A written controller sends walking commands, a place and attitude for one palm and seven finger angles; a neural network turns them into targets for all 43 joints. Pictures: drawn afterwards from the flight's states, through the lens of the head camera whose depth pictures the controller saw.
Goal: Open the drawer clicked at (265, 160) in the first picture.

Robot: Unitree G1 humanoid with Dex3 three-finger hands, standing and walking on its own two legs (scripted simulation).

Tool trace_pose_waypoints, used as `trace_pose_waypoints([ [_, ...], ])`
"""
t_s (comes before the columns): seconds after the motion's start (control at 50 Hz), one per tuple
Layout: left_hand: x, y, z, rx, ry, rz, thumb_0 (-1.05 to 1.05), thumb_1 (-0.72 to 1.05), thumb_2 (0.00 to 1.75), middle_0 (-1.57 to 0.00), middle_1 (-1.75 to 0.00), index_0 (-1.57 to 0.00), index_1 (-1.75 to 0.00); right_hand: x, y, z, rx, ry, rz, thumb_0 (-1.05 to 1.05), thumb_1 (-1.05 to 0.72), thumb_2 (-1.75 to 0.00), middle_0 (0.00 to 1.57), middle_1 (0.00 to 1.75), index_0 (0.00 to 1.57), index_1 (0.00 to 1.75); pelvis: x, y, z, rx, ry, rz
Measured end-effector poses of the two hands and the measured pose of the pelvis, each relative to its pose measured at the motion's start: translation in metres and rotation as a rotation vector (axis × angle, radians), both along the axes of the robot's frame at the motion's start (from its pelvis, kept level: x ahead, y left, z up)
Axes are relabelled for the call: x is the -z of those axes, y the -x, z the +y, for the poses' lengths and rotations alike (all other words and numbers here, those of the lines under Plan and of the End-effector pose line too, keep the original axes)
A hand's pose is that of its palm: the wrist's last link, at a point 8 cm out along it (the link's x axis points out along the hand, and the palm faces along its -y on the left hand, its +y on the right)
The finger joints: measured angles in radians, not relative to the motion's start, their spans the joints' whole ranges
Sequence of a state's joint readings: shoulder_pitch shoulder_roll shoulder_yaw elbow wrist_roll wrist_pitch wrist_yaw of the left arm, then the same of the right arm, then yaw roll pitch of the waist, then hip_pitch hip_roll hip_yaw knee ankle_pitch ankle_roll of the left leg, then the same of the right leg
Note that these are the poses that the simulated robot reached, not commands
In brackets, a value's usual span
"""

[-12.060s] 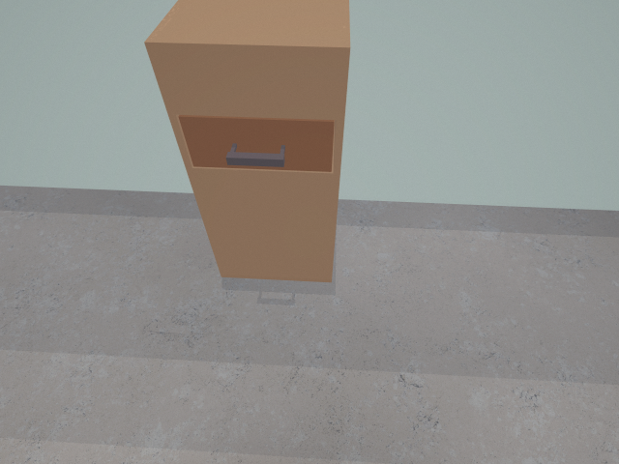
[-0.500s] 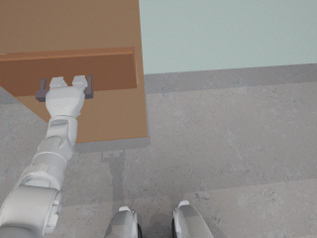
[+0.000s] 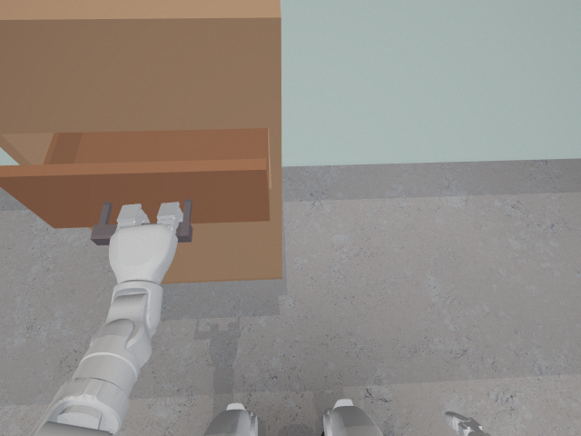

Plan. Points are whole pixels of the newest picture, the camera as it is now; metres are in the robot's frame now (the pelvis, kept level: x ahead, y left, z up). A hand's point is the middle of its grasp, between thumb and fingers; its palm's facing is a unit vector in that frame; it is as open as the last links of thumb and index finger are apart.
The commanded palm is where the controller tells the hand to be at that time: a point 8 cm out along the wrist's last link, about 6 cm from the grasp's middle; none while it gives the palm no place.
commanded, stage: pull the drawer open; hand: left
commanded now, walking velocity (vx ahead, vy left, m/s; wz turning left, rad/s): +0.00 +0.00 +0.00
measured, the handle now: (145, 220) +0.43 +0.24 -0.05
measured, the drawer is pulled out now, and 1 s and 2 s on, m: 0.07 0.19 0.30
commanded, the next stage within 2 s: none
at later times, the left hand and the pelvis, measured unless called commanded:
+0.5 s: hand (153, 299) +0.31 +0.21 -0.07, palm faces -0.03 -0.05 -1.00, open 6.0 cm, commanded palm +0.27 +0.21 -0.02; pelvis -0.01 +0.00 +0.00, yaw -1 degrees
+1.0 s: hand (148, 340) +0.26 +0.20 -0.07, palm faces -0.02 -0.05 -1.00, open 6.0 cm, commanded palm +0.21 +0.21 -0.02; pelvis -0.03 -0.01 -0.01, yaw +0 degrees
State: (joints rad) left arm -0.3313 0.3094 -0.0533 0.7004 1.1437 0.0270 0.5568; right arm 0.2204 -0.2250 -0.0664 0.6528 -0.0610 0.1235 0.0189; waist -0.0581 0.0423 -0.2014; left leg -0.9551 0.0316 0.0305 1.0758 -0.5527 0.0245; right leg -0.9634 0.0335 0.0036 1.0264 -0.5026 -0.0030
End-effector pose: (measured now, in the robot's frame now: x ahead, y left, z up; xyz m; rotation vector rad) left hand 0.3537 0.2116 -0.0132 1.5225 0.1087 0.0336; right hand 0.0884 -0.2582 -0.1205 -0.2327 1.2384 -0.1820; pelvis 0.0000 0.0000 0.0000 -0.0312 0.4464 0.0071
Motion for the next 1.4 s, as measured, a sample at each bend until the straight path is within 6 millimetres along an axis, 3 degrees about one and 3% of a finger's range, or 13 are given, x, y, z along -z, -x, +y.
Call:
trace_pose_waypoints([
  [0.34,0.0,0.039,-0.002,-0.009,0.002,-0.009,0.01,0.71,0.76,-0.27,-1.32,-0.35,-1.3,-0.003,-0.011,0.003,-0.006,-0.013,-0.07,0.0,-0.9,-0.89,0.2,0.3,0.2,0.3,-0.001,0.003,-0.001,0.015,-0.005,-0.034],
  [0.7,0.001,0.089,-0.005,-0.017,0.003,-0.023,0.01,0.71,0.77,-0.27,-1.31,-0.36,-1.29,-0.004,-0.013,0.003,-0.036,-0.016,-0.154,0.0,-0.9,-0.89,0.2,0.3,0.2,0.3,0.003,0.021,-0.004,0.014,-0.011,-0.073],
  [1.02,0.001,0.12,-0.008,-0.031,-0.001,-0.02,0.01,0.7,0.77,-0.27,-1.3,-0.36,-1.3,-0.003,-0.019,0.001,-0.055,-0.024,-0.214,0.01,-0.9,-0.89,0.2,0.3,0.2,0.3,0.007,0.032,-0.01,0.015,-0.024,-0.094],
  [1.4,0.0,0.158,-0.01,-0.036,0.007,-0.016,0.02,0.7,0.76,-0.26,-1.3,-0.36,-1.29,-0.004,-0.049,-0.001,-0.088,-0.033,-0.276,0.01,-0.9,-0.89,0.2,0.3,0.2,0.3,0.011,0.026,-0.017,0.024,-0.035,-0.092],
])
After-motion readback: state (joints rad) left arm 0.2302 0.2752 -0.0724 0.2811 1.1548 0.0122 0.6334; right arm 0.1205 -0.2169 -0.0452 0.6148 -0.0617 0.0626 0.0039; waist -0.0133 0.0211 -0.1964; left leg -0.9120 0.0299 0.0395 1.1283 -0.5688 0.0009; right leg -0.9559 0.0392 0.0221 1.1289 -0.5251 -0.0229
